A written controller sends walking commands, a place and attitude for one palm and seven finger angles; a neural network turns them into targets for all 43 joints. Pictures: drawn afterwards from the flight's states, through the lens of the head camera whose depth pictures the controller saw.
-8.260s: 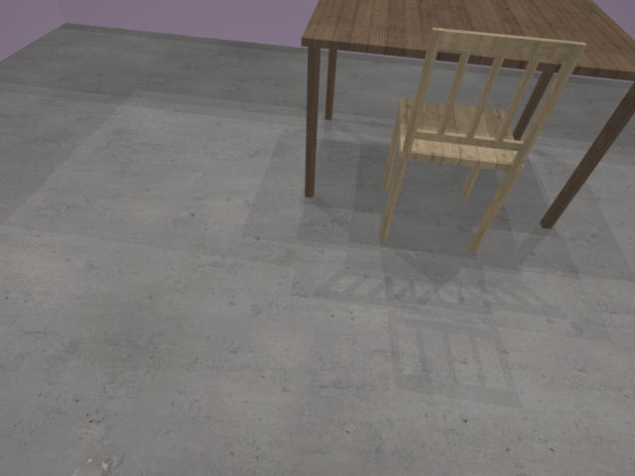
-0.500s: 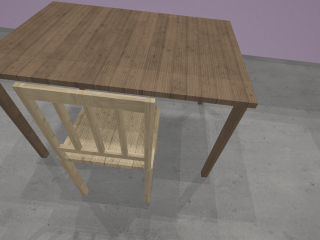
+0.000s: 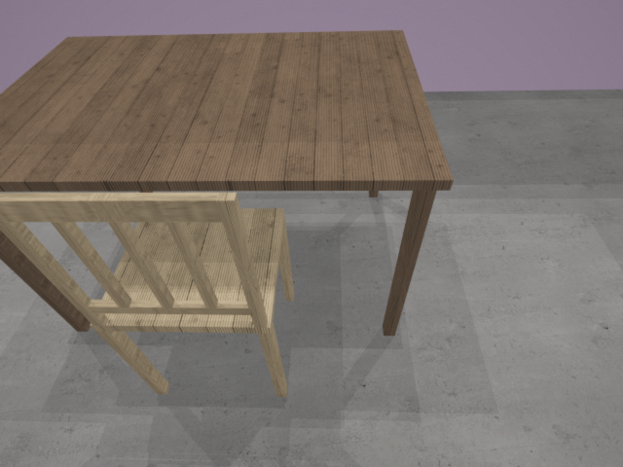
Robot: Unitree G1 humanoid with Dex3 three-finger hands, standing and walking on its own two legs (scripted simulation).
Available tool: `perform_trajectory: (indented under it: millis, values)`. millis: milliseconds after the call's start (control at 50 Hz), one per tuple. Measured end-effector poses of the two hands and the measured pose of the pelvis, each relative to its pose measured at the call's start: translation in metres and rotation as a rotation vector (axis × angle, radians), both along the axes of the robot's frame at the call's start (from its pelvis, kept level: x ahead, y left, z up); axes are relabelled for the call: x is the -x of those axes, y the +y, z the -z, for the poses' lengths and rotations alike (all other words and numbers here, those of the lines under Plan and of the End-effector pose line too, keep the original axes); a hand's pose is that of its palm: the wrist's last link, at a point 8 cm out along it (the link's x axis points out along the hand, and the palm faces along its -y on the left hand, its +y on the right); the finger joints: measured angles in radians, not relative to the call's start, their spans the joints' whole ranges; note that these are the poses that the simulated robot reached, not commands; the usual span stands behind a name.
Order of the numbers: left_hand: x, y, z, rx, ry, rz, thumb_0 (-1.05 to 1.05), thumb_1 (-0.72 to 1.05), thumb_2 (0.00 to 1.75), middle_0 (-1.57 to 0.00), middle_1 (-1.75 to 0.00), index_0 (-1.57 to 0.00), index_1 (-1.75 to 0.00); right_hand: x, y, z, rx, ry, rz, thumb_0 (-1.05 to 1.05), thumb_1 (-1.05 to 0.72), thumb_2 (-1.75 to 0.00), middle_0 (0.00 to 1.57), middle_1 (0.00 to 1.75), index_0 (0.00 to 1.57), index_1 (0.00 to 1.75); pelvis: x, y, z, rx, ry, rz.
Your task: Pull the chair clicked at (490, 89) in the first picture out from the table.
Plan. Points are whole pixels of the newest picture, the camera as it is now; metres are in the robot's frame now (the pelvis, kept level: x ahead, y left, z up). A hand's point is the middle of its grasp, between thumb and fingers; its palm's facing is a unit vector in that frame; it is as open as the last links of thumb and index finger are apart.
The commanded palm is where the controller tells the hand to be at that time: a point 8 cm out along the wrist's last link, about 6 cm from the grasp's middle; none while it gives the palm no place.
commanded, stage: come to a stop and stand still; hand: left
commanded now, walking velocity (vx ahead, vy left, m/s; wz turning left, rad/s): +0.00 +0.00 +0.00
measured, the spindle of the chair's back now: (146, 267) +0.47 +0.34 -0.09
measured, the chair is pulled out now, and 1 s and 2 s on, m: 0.00 0.00 0.00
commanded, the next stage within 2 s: look again from close up in 0.46 s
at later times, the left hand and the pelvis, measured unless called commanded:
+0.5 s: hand out of the picture -0.06 +0.15 -0.17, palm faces +0.07 -0.98 -0.18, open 7.4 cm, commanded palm none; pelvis -0.03 -0.01 +0.01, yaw +0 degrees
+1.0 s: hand out of the picture -0.02 +0.20 -0.17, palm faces +0.03 -0.97 -0.22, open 7.4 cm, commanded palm none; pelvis -0.03 +0.03 +0.00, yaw -1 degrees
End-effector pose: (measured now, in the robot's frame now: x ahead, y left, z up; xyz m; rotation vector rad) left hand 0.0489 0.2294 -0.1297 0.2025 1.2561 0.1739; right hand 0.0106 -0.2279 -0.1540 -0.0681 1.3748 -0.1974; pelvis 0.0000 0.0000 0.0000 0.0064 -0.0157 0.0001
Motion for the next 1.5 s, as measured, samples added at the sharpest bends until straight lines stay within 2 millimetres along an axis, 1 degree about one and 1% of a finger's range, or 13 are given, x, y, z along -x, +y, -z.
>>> perform_trajectory:
  millis: [80,160,300,460,580,680,760,860,980,1100,1260,1380,1500]
  values:
    - [0.003,-0.007,0.009,0.031,-0.020,-0.020,0.00,0.92,0.89,-0.20,-0.30,-0.20,-0.30,0.019,0.005,0.000,0.004,0.034,-0.019,0.01,-0.92,-0.90,0.20,0.30,0.19,0.30,0.006,-0.003,0.003,0.026,0.004,-0.014]
    - [0.016,-0.008,0.011,0.045,-0.012,-0.052,0.00,0.94,0.89,-0.21,-0.30,-0.20,-0.30,0.035,0.014,-0.008,-0.003,0.057,-0.037,0.01,-0.91,-0.90,0.20,0.30,0.19,0.30,0.012,-0.006,-0.001,0.011,-0.010,-0.009]
    - [0.055,-0.010,0.008,0.043,0.061,-0.063,0.00,0.93,0.89,-0.20,-0.30,-0.20,-0.30,0.051,0.022,-0.007,-0.033,0.055,-0.039,0.01,-0.91,-0.90,0.20,0.30,0.19,0.30,0.021,-0.007,-0.006,0.004,-0.028,-0.003]
    - [0.106,-0.022,0.009,0.068,0.181,-0.088,0.00,0.91,0.89,-0.20,-0.30,-0.20,-0.30,0.070,0.025,-0.007,-0.044,0.085,-0.033,0.01,-0.91,-0.90,0.20,0.30,0.19,0.30,0.028,-0.006,-0.007,0.003,-0.018,0.003]
    - [0.124,-0.032,0.013,0.097,0.221,-0.091,0.00,0.91,0.89,-0.20,-0.30,-0.20,-0.30,0.087,0.026,-0.011,-0.031,0.123,-0.025,0.00,-0.91,-0.90,0.20,0.30,0.19,0.30,0.030,-0.003,-0.006,0.008,-0.011,0.006]
    - [0.123,-0.024,0.018,0.099,0.196,-0.054,0.00,0.90,0.89,-0.20,-0.30,-0.20,-0.30,0.085,0.029,-0.005,-0.015,0.070,-0.014,0.01,-0.91,-0.90,0.20,0.30,0.19,0.30,0.034,0.009,0.001,0.024,-0.010,0.005]
    - [0.107,-0.008,0.018,0.082,0.149,-0.042,0.00,0.90,0.89,-0.20,-0.30,-0.20,-0.30,0.081,0.041,-0.002,-0.024,0.022,-0.011,0.01,-0.91,-0.90,0.20,0.30,0.19,0.30,0.032,0.018,0.002,0.013,-0.013,0.007]
    - [0.084,0.012,0.011,0.047,0.072,-0.030,0.00,0.91,0.89,-0.20,-0.30,-0.20,-0.30,0.075,0.059,0.001,-0.057,-0.008,-0.027,0.01,-0.91,-0.90,0.20,0.30,0.19,0.30,0.030,0.026,0.000,0.002,-0.018,0.008]
    - [0.073,0.023,0.005,0.024,0.047,-0.026,0.00,0.91,0.90,-0.20,-0.30,-0.20,-0.30,0.067,0.071,0.001,-0.082,-0.014,-0.044,0.01,-0.91,-0.90,0.20,0.30,0.19,0.30,0.029,0.030,-0.001,-0.005,-0.016,0.010]
    - [0.080,0.019,0.006,0.038,0.092,-0.030,0.00,0.91,0.90,-0.20,-0.30,-0.20,-0.30,0.064,0.066,0.000,-0.070,0.010,-0.050,0.01,-0.91,-0.90,0.20,0.30,0.20,0.30,0.027,0.031,-0.002,-0.007,-0.010,0.013]
    - [0.091,0.002,0.011,0.083,0.158,-0.042,0.00,0.91,0.90,-0.20,-0.30,-0.20,-0.30,0.064,0.050,-0.006,-0.026,0.054,-0.051,0.01,-0.91,-0.90,0.20,0.30,0.19,0.30,0.020,0.028,-0.003,-0.004,-0.009,0.013]
    - [0.089,-0.006,0.014,0.101,0.166,-0.046,0.00,0.91,0.89,-0.20,-0.30,-0.20,-0.30,0.057,0.043,-0.008,-0.009,0.060,-0.055,0.01,-0.91,-0.90,0.20,0.30,0.19,0.30,0.015,0.024,-0.003,-0.002,-0.013,0.010]
    - [0.083,-0.007,0.014,0.092,0.158,-0.043,0.01,0.91,0.89,-0.20,-0.30,-0.20,-0.30,0.047,0.042,-0.007,-0.016,0.043,-0.057,0.01,-0.91,-0.90,0.20,0.30,0.19,0.30,0.012,0.020,-0.003,0.000,-0.016,0.009]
